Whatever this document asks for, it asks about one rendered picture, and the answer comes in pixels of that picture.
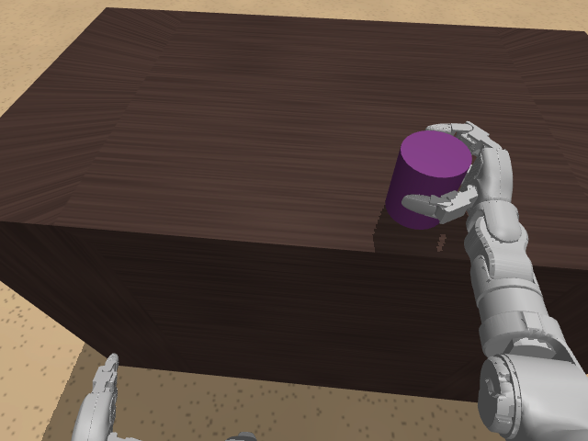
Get can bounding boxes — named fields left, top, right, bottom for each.
left=385, top=130, right=472, bottom=230

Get right robot hand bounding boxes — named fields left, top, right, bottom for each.
left=401, top=121, right=513, bottom=224

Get right robot arm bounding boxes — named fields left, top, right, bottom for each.
left=464, top=200, right=588, bottom=441

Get left robot hand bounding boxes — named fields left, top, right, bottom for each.
left=71, top=353, right=141, bottom=441

